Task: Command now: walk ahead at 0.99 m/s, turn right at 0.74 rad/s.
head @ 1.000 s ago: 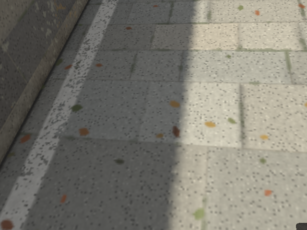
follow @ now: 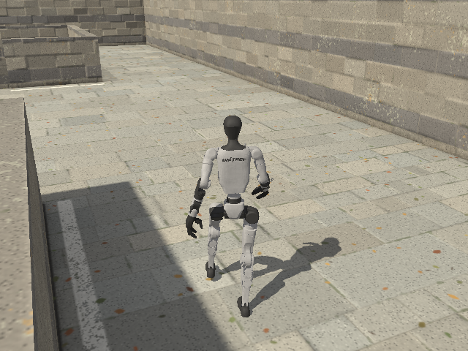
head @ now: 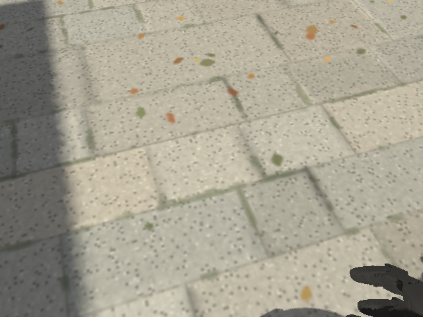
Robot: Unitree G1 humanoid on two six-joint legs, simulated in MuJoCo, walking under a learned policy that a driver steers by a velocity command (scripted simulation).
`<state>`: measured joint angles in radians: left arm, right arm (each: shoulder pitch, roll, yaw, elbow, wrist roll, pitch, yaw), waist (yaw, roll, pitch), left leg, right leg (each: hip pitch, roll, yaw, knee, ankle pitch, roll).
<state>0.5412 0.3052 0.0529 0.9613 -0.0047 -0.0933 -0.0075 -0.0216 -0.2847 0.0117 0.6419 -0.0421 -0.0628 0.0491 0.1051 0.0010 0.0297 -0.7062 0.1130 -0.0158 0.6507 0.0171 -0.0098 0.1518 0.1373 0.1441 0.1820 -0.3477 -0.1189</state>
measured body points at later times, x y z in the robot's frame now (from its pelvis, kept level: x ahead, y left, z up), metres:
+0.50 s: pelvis +0.43 -0.02 -0.03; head +0.47 -0.05 +0.42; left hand +0.73 +0.17 -0.10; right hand +0.39 -0.32 -0.15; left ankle +0.31 +0.17 -0.64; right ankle +0.54 -0.10 -0.74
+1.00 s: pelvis +0.62 -0.02 +0.00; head +0.64 -0.05 +0.45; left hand +0.97 +0.01 -0.07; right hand +0.52 -0.34 -0.07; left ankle +0.76 -0.01 -0.73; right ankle +0.52 -0.09 -0.66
